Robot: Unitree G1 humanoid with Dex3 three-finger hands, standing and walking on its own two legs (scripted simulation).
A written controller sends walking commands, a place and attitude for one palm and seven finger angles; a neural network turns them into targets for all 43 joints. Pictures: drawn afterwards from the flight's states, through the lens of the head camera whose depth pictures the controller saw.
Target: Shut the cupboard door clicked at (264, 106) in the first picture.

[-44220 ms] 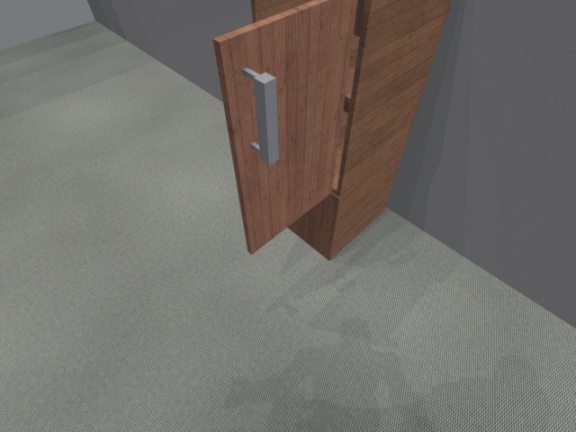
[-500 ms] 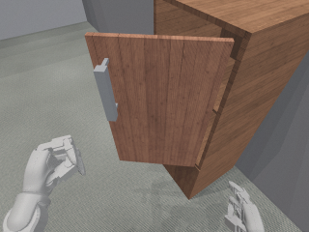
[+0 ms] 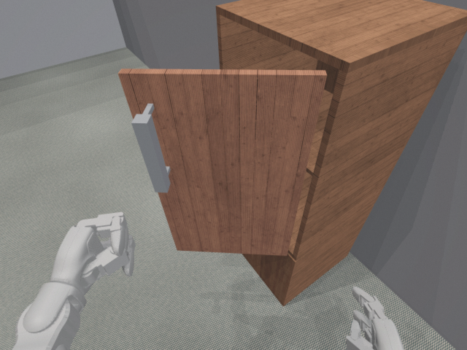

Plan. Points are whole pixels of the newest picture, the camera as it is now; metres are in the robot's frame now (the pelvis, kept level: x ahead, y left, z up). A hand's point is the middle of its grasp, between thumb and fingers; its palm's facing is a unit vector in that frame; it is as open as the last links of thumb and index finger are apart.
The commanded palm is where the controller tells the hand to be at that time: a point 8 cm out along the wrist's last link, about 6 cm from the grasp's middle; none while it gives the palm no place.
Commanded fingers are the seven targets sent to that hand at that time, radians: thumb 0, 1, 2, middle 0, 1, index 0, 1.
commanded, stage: raise the hand and make a fist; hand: left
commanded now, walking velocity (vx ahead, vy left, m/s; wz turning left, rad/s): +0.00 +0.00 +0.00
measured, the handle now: (156, 149) +0.45 +0.19 +0.12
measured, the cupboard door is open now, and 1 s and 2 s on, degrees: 52 52 52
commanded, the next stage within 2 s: bring the fist close to the handle in 0.14 s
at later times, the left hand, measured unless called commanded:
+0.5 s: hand (124, 229) +0.25 +0.19 +0.13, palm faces +0.03 -1.00 -0.04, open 3.1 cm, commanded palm +0.23 +0.23 +0.12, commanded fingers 0.00 0.90 0.90 -1.30 -1.50 -1.30 -1.50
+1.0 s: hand (154, 208) +0.31 +0.16 +0.12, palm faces -0.04 -1.00 -0.02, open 3.1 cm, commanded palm +0.28 +0.21 +0.12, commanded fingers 0.00 0.90 0.90 -1.30 -1.50 -1.30 -1.50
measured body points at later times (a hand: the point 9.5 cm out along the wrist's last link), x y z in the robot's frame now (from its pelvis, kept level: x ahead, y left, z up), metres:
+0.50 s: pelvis -0.01 +0.00 +0.00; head -0.01 -0.01 +0.45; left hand +0.25 +0.24 +0.13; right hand +0.17 -0.22 -0.07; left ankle +0.01 +0.12 -0.72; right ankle +0.01 -0.12 -0.72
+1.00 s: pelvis +0.00 +0.01 +0.00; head +0.00 -0.01 +0.45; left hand +0.30 +0.21 +0.12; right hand +0.18 -0.22 -0.08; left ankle +0.01 +0.12 -0.72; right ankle +0.01 -0.12 -0.72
